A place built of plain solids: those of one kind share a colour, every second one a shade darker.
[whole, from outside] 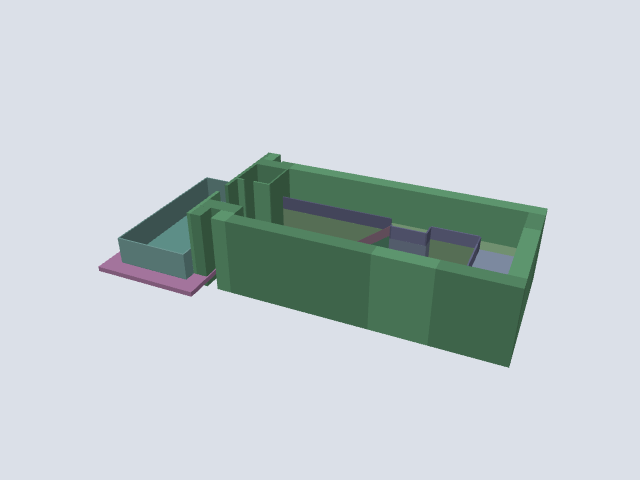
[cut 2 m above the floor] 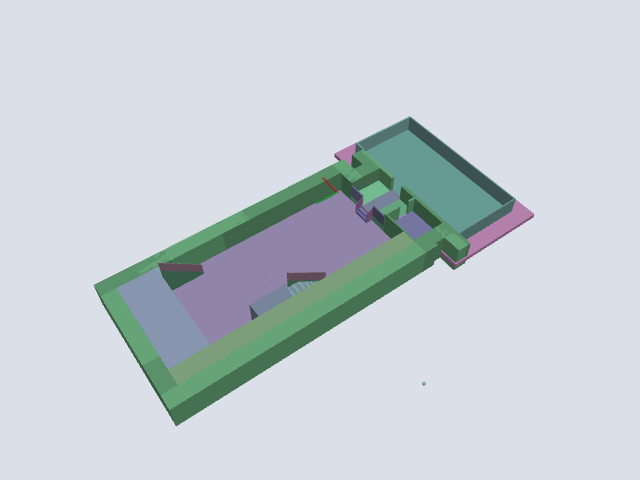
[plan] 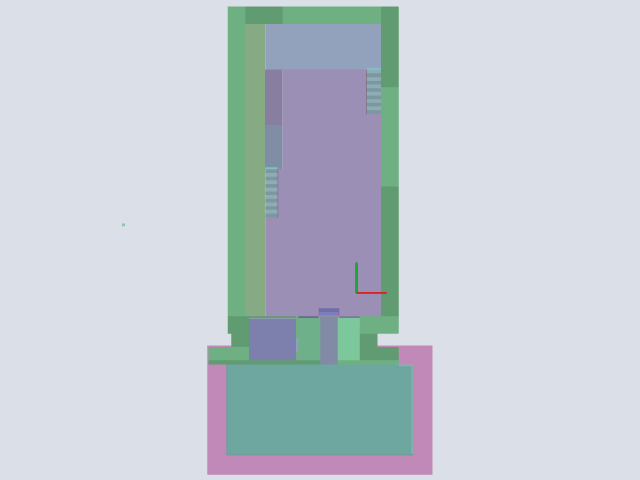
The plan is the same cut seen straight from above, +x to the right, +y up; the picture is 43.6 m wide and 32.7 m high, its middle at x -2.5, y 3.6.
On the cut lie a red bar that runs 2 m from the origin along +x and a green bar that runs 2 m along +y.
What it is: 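A prison wing; a well two or three storeys high with rows of cells on either side, railed galleries along the cell doors, a landing at the far end, an officers' room and a lobby by the way in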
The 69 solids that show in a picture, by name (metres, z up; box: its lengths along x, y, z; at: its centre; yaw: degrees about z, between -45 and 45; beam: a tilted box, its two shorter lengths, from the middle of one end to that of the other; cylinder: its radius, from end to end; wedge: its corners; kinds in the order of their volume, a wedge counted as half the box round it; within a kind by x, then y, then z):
{
 "wall_brick_1": {"box": [2.75, 0.9, 6.25], "at": [-8.71, -4.14, 2.73]},
 "wall_brick_2": {"box": [1.2, 21.1, 6.25], "at": [-8.19, 8.96, 2.73]},
 "wall_brick_3": {"box": [1.45, 1.2, 6.25], "at": [-8.06, -2.19, 2.73]},
 "wall_brick_4": {"box": [1.2, 3.0, 6.25], "at": [-7.94, -3.09, 2.73]},
 "wall_brick_5": {"box": [2.55, 1.2, 6.25], "at": [-6.31, 18.91, 2.73]},
 "wall_brick_6": {"box": [7.6, 0.3, 6.25], "at": [-6.29, -4.74, 2.73]},
 "wall_brick_7": {"box": [3.2, 0.15, 6.25], "at": [-5.74, -1.66, 2.73]},
 "wall_brick_8": {"box": [0.15, 0.6, 6.25], "at": [-4.06, -4.29, 2.73]},
 "wall_brick_9": {"box": [0.15, 1.5, 6.25], "at": [-4.06, -2.34, 2.73]},
 "wall_brick_10": {"box": [9.1, 1.2, 6.25], "at": [-2.89, 18.91, 2.73]},
 "wall_brick_11": {"box": [4.15, 0.3, 6.25], "at": [0.79, -4.74, 2.73]},
 "wall_brick_12": {"box": [1.2, 3.0, 6.25], "at": [0.81, -3.09, 2.73]},
 "wall_brick_13": {"box": [2.65, 0.9, 6.25], "at": [1.54, -4.14, 2.73]},
 "wall_brick_14": {"box": [2.65, 1.2, 6.25], "at": [1.54, -2.19, 2.73]},
 "wall_brick_15": {"box": [1.2, 11.23, 6.25], "at": [2.26, 4.03, 2.73]},
 "wall_brick_16": {"box": [1.2, 9.17, 6.25], "at": [2.26, 11.83, 2.73]},
 "wall_brick_17": {"box": [1.2, 5.5, 6.25], "at": [2.26, 16.76, 2.73]},
 "floor_landing_metal_1": {"box": [1.19, 3.0, 3.05], "at": [-5.64, 9.94, 1.12]},
 "floor_landing_metal_2": {"box": [7.9, 3.1, 3.05], "at": [-2.29, 16.76, 1.12]},
 "floor_gallery_metal_1": {"box": [1.35, 19.9, 3.05], "at": [-6.91, 8.36, 1.12]},
 "yard_concrete_1": {"box": [15.35, 8.8, 0.4], "at": [-2.51, -7.99, 0.31]},
 "floor_concrete_1": {"box": [1.19, 3.77, 0.4], "at": [-5.64, 13.33, -0.2]},
 "floor_concrete_2": {"box": [7.9, 10.03, 0.4], "at": [-2.29, 3.43, -0.2]},
 "floor_concrete_3": {"box": [6.71, 6.77, 0.4], "at": [-1.69, 11.83, -0.2]},
 "yard_yard_concrete_1": {"box": [12.75, 6.2, 0.4], "at": [-2.51, -7.99, 0.36]},
 "floor_lino_1": {"box": [3.2, 2.85, 0.96], "at": [-5.74, -3.16, 0.08]},
 "floor_lobby_lino_1": {"box": [1.5, 3.0, 0.96], "at": [-3.24, -3.09, 0.08]},
 "floor_lobby_lino_2": {"box": [1.5, 3.0, 0.96], "at": [-0.54, -3.09, 0.08]},
 "fence_metal_1": {"box": [0.12, 6.2, 2.6], "at": [-8.83, -7.99, 1.46]},
 "fence_metal_2": {"box": [12.75, 0.12, 2.6], "at": [-2.51, -11.03, 1.46]},
 "fence_metal_3": {"box": [1.0, 0.12, 2.6], "at": [3.36, -4.95, 1.46]},
 "fence_metal_4": {"box": [0.12, 6.2, 2.6], "at": [3.8, -7.99, 1.46]},
 "step_1": {"box": [0.84, 0.28, 0.24], "at": [-5.82, 5.29, 0.07]},
 "step_2": {"box": [0.84, 0.28, 0.62], "at": [-5.82, 5.8, 0.26]},
 "step_3": {"box": [0.84, 0.28, 0.81], "at": [-5.82, 6.05, 0.35]},
 "step_4": {"box": [0.84, 0.28, 1.19], "at": [-5.82, 6.55, 0.54]},
 "step_5": {"box": [0.84, 0.28, 1.38], "at": [-5.82, 6.8, 0.64]},
 "step_6": {"box": [0.84, 0.28, 1.75], "at": [-5.82, 7.3, 0.83]},
 "step_7": {"box": [0.84, 0.28, 1.94], "at": [-5.82, 7.55, 0.92]},
 "step_8": {"box": [0.84, 0.28, 2.32], "at": [-5.82, 8.05, 1.11]},
 "step_9": {"box": [0.84, 0.28, 2.51], "at": [-5.82, 8.3, 1.21]},
 "step_10": {"box": [0.98, 0.28, 0.25], "at": [1.17, 12.33, 0.08]},
 "step_11": {"box": [0.98, 0.28, 0.46], "at": [1.17, 12.58, 0.18]},
 "step_12": {"box": [0.98, 0.28, 0.66], "at": [1.17, 12.83, 0.28]},
 "step_13": {"box": [0.98, 0.28, 0.87], "at": [1.17, 13.08, 0.38]},
 "step_14": {"box": [0.98, 0.28, 1.07], "at": [1.17, 13.33, 0.48]},
 "step_15": {"box": [0.98, 0.28, 1.27], "at": [1.17, 13.58, 0.59]},
 "step_16": {"box": [0.98, 0.28, 1.48], "at": [1.17, 13.83, 0.69]},
 "step_17": {"box": [0.98, 0.28, 1.68], "at": [1.17, 14.08, 0.79]},
 "step_18": {"box": [0.98, 0.28, 1.88], "at": [1.17, 14.33, 0.89]},
 "step_19": {"box": [0.98, 0.28, 2.09], "at": [1.17, 14.58, 0.99]},
 "step_20": {"box": [0.98, 0.28, 2.29], "at": [1.17, 14.82, 1.1]},
 "step_21": {"box": [0.98, 0.28, 2.5], "at": [1.17, 15.07, 1.2]},
 "floor_sill_concrete_1": {"box": [1.2, 3.3, 0.96], "at": [-1.89, -3.24, 0.08]},
 "rail_metal_1": {"box": [0.12, 9.75, 1.12], "at": [-6.3, 3.29, 3.19]},
 "rail_metal_2": {"box": [0.12, 3.77, 1.12], "at": [-6.3, 13.33, 3.19]},
 "rail_metal_3": {"box": [1.19, 0.12, 1.12], "at": [-5.64, 11.38, 3.19]},
 "rail_metal_4": {"box": [0.12, 3.0, 1.12], "at": [-5.11, 9.94, 3.19]},
 "rail_metal_5": {"box": [1.4, 0.12, 1.12], "at": [-3.29, -1.65, 1.1]},
 "rail_metal_6": {"box": [5.68, 0.12, 1.12], "at": [-2.21, 15.27, 3.19]},
 "rail_metal_7": {"box": [1.4, 0.12, 1.12], "at": [-0.49, -1.65, 1.1]},
 "rail_1": {"wedge": [[-5.4, 5.12, 0.24], [-5.4, 5.12, 1.14], [-5.4, 8.44, 2.75], [-5.4, 8.44, 3.64], [-5.35, 5.12, 0.24], [-5.35, 5.12, 1.14], [-5.35, 8.44, 2.75], [-5.35, 8.44, 3.64]]},
 "rail_2": {"wedge": [[0.63, 12.17, 0.24], [0.63, 12.17, 1.09], [0.63, 15.21, 2.73], [0.63, 15.21, 3.58], [0.68, 12.17, 0.24], [0.68, 12.17, 1.09], [0.68, 15.21, 2.73], [0.68, 15.21, 3.58]]},
 "wall_1": {"wedge": [[-5.4, 5.12, -0.05], [-5.4, 5.12, 0.25], [-5.4, 8.44, -0.05], [-5.4, 8.44, 2.75], [-5.35, 5.12, -0.05], [-5.35, 5.12, 0.25], [-5.35, 8.44, -0.05], [-5.35, 8.44, 2.75]]},
 "wall_2": {"wedge": [[0.63, 12.17, -0.05], [0.63, 12.17, 0.24], [0.63, 15.21, -0.05], [0.63, 15.21, 2.73], [0.68, 12.17, -0.05], [0.68, 12.17, 0.24], [0.68, 15.21, -0.05], [0.68, 15.21, 2.73]]},
 "step_wfin_1": {"box": [1.31, 0.29, 0.42], "at": [-1.89, -1.45, 0.16]},
 "step_wfin_2": {"box": [1.31, 0.29, 0.24], "at": [-1.89, -1.19, 0.07]},
 "rail_wfin_1": {"wedge": [[-2.59, -1.59, 0.65], [-2.59, -1.59, 1.48], [-2.59, -1.01, 0.23], [-2.59, -1.01, 1.07], [-2.54, -1.59, 0.65], [-2.54, -1.59, 1.48], [-2.54, -1.01, 0.23], [-2.54, -1.01, 1.07]]},
 "rail_wfin_2": {"wedge": [[-1.23, -1.59, 0.65], [-1.23, -1.59, 1.48], [-1.23, -1.01, 0.23], [-1.23, -1.01, 1.07], [-1.19, -1.59, 0.65], [-1.19, -1.59, 1.48], [-1.19, -1.01, 0.23], [-1.19, -1.01, 1.07]]}
}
